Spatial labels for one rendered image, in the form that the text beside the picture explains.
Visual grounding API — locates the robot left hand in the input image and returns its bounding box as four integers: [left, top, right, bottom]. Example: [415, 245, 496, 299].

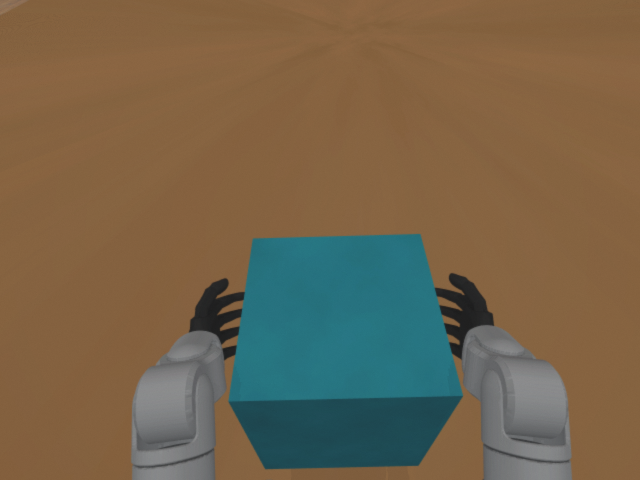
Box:
[189, 278, 245, 361]

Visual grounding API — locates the robot right hand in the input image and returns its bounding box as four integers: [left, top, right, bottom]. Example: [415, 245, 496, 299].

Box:
[435, 273, 494, 360]

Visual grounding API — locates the carton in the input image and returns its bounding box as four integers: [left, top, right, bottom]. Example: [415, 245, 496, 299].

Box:
[228, 234, 463, 469]

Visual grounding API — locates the right robot forearm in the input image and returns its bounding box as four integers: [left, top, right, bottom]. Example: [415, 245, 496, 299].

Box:
[462, 325, 572, 480]

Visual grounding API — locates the left robot forearm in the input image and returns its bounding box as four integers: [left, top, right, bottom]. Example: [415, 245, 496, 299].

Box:
[131, 331, 227, 480]

